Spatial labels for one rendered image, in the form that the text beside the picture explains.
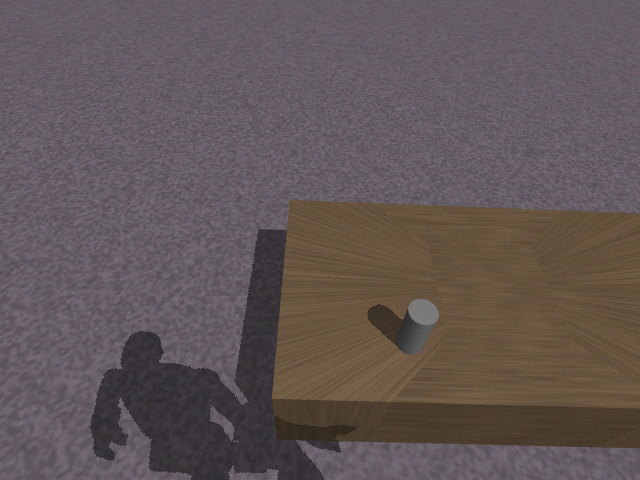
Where can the can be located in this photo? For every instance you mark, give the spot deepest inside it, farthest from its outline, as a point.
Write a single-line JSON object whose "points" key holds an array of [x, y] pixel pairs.
{"points": [[419, 321]]}

